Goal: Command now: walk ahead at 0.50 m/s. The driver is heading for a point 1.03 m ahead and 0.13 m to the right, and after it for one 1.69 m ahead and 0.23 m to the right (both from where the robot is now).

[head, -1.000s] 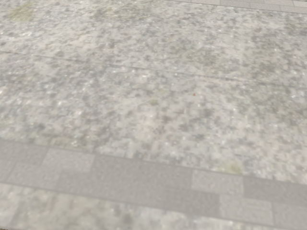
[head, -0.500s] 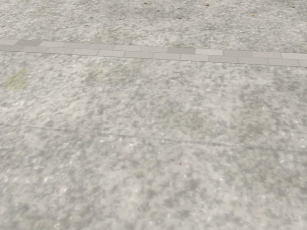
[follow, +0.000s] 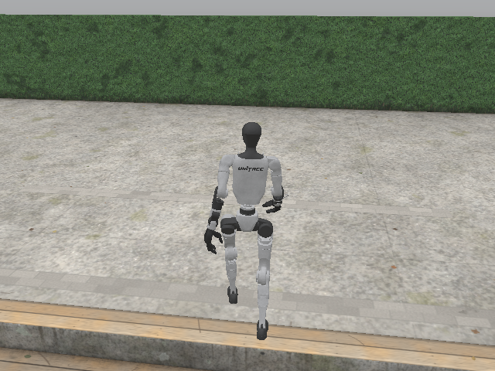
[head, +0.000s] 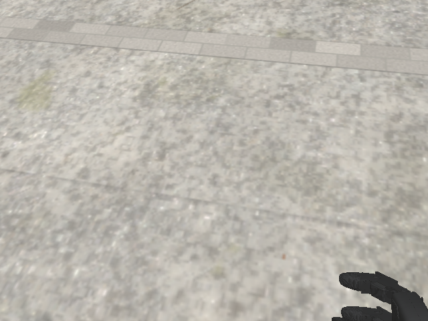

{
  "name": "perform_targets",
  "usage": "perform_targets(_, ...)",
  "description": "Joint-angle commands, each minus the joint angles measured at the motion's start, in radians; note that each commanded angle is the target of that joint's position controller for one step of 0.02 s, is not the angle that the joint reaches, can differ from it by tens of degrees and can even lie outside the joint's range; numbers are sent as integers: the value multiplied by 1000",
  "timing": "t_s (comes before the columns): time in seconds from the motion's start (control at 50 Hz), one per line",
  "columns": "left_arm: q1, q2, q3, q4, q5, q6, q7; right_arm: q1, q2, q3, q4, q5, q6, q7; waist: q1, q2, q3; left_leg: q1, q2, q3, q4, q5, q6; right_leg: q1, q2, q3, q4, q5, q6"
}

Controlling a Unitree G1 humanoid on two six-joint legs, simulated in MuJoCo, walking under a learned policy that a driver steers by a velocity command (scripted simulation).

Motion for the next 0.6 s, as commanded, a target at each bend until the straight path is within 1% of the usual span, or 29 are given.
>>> perform_targets(0.02,-118,135,21,-126,27,-34,-10,498,-265,-88,58,-37,3,-46,-284,-106,-304,820,251,-307,54,145,111,-467,-88,50,763,818,-67)
perform_targets(0.04,16,-11,-14,-123,-1,-61,-31,495,-264,-83,52,-62,2,-46,-176,222,-450,1095,492,-809,-62,181,326,-832,103,153,1160,-61,-7)
perform_targets(0.06,-71,107,20,-129,-30,-92,-43,456,-175,-68,53,-53,13,-50,-208,114,-390,924,421,-748,-142,149,275,-874,42,291,1272,-10,-28)
perform_targets(0.08,-186,146,33,-181,-60,-94,-46,380,-124,-53,31,-51,12,-50,-172,84,-245,762,377,-548,-167,176,219,-906,-4,250,1263,63,-29)
perform_targets(0.1,-244,149,35,-203,-53,-85,-40,319,-87,-39,30,-43,4,-38,-119,-27,-158,598,337,-432,-224,203,176,-888,-46,210,1199,116,-29)
perform_targets(0.12,-259,151,48,-206,-44,-68,-30,278,-61,-32,26,-37,-5,-36,-84,-44,-102,498,292,-354,-261,170,148,-869,-77,190,1135,149,-25)
perform_targets(0.14,-240,121,44,-211,-42,-50,-30,267,-55,-29,38,-41,-9,-38,-51,-15,-60,407,263,-304,-303,119,132,-834,-97,185,1113,162,-23)
perform_targets(0.16,-227,86,41,-215,-38,-36,-30,275,-54,-29,52,-39,-14,-38,-33,13,-31,357,241,-280,-332,91,126,-840,-110,173,1088,162,-20)
perform_targets(0.18,-230,69,38,-223,-37,-27,-28,290,-66,-31,65,-35,-17,-40,-20,30,-1,319,233,-254,-353,94,124,-867,-123,161,1057,164,-14)
perform_targets(0.2,-269,69,36,-246,-32,-23,-26,302,-82,-33,77,-35,-22,-44,-15,29,27,279,225,-231,-372,120,121,-893,-138,151,1011,187,-3)
perform_targets(0.24,-346,86,39,-280,-11,-24,-21,316,-125,-42,79,-43,-28,-50,-18,14,46,221,195,-173,-381,170,115,-896,-148,129,846,304,19)
perform_targets(0.26,-386,81,35,-291,-7,-27,-23,323,-135,-45,77,-39,-25,-56,-30,14,40,207,167,-133,-370,178,101,-859,-143,110,729,381,22)
perform_targets(0.28,-438,71,31,-302,-8,-32,-27,338,-143,-47,77,-33,-20,-64,-51,18,34,200,149,-107,-364,181,86,-813,-128,90,610,454,22)
perform_targets(0.3,-492,66,28,-313,-12,-37,-30,368,-160,-51,79,-29,-18,-68,-77,18,28,222,151,-109,-364,171,81,-786,-108,78,515,498,21)
perform_targets(0.32,-540,71,28,-321,-18,-38,-34,393,-182,-57,84,-21,-16,-70,-99,19,27,270,168,-123,-360,151,78,-785,-94,73,448,522,22)
perform_targets(0.34,-575,80,30,-332,-21,-38,-37,415,-191,-62,89,-12,-13,-72,-115,20,31,330,189,-140,-352,130,76,-801,-85,73,396,523,19)
perform_targets(0.36,-603,89,33,-344,-25,-38,-42,435,-194,-64,98,-5,-9,-72,-125,26,34,395,213,-157,-331,108,71,-823,-84,85,352,513,10)
perform_targets(0.38,-626,99,36,-359,-26,-40,-47,454,-191,-66,107,-5,-2,-72,-130,29,41,456,238,-172,-306,99,63,-850,-79,90,318,491,-5)
perform_targets(0.4,-639,112,42,-369,-25,-41,-54,461,-191,-70,114,-7,3,-71,-129,36,42,498,259,-181,-282,105,54,-853,-74,92,295,466,-21)
perform_targets(0.42,-633,127,49,-374,-24,-41,-59,458,-191,-72,115,-8,10,-71,-119,43,34,527,270,-187,-253,134,42,-831,-63,87,276,433,-38)
perform_targets(0.44,-601,146,60,-370,-20,-43,-64,444,-195,-75,114,-10,16,-72,-95,51,13,540,268,-180,-205,223,27,-766,-40,68,259,406,-55)
perform_targets(0.46,-513,169,76,-348,-14,-43,-63,425,-195,-75,110,-13,22,-74,-43,55,-35,537,237,-153,-98,357,5,-641,-5,40,236,397,-75)
perform_targets(0.48,-343,221,103,-299,-9,-42,-58,413,-173,-67,100,-21,26,-76,26,35,-129,468,180,-111,103,395,-23,-419,-1,43,249,429,-106)
perform_targets(0.5,-162,307,125,-273,1,-37,-46,430,-126,-48,74,-46,24,-79,70,-112,-281,253,104,-54,455,66,-62,-119,-209,291,260,492,-170)
perform_targets(0.52,-145,351,130,-264,4,-39,-57,580,-6,-15,77,-31,1,-66,-10,-394,-403,-119,-57,-145,764,-534,-107,171,-387,789,94,302,-335)
perform_targets(0.54,-164,255,111,-284,-7,-37,-56,524,-117,-39,91,-12,-17,-61,24,-258,-378,-235,0,-254,873,-521,-97,160,-360,819,43,187,-298)
perform_targets(0.56,-240,215,101,-294,-14,-36,-50,411,-158,-50,58,0,-24,-61,20,-178,-239,-286,46,-226,875,-423,-89,25,-329,651,39,226,-251)
perform_targets(0.58,-317,199,94,-306,-12,-34,-50,351,-151,-49,40,-10,-24,-70,-16,-72,-168,-245,99,-201,829,-330,-91,-134,-299,537,22,339,-232)
perform_targets(0.6,-362,172,88,-305,-5,-35,-55,321,-144,-55,30,-25,-16,-78,-46,-52,-114,-195,128,-196,773,-288,-93,-264,-263,456,-8,416,-225)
